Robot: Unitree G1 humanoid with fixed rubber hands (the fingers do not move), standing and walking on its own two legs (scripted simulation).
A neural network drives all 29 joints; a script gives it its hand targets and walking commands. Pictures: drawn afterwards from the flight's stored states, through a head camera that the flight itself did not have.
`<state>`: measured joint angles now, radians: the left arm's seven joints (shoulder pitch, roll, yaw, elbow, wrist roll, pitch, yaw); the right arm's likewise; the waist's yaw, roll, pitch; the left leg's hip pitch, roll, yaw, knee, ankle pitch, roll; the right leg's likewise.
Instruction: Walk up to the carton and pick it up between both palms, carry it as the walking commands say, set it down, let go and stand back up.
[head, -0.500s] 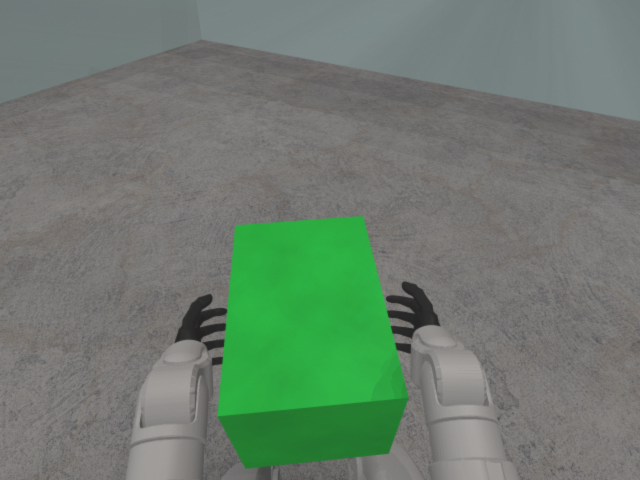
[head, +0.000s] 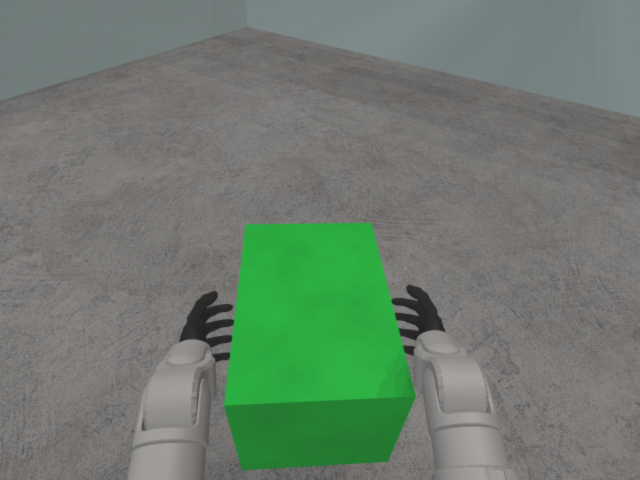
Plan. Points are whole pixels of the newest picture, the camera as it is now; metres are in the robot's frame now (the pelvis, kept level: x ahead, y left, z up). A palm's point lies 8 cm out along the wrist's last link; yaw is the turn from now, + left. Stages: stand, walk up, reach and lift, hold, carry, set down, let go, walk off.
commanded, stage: carry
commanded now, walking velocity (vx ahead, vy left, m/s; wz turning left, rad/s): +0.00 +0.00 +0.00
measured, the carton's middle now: (312, 335) +0.36 +0.01 -0.03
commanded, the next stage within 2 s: none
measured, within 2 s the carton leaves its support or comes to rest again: neither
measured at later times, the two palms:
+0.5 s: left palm (167, 442) +0.18 +0.16 +0.04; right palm (442, 449) +0.18 -0.13 +0.04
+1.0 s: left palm out of the picture +0.12 +0.18 +0.05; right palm out of the picture +0.12 -0.11 +0.05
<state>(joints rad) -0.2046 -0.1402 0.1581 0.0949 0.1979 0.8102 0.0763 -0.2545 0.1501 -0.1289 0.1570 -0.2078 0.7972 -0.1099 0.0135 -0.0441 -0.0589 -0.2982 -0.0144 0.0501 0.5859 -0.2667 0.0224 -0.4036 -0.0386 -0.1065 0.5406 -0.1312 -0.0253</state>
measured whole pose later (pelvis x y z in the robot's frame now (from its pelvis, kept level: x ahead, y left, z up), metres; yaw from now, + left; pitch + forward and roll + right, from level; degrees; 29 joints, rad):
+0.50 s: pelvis -0.11 +0.02 -0.01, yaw -1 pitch +1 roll +0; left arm -0.24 -0.15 0.17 0.06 0.19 0.89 0.08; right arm -0.26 0.15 -0.12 0.08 -0.19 0.89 -0.13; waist 0.00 0.02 -0.05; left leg -0.40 -0.02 0.06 0.77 -0.43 0.06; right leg -0.50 0.00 -0.08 0.50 -0.02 -0.05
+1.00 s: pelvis -0.17 +0.04 +0.00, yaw -2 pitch +1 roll +1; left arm -0.21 -0.14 0.15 0.01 0.17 0.91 0.09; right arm -0.26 0.15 -0.12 0.07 -0.18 0.88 -0.12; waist 0.00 0.01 -0.05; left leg -0.38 -0.05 0.09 0.58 -0.22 0.08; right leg -0.46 -0.04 -0.03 0.52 -0.07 0.00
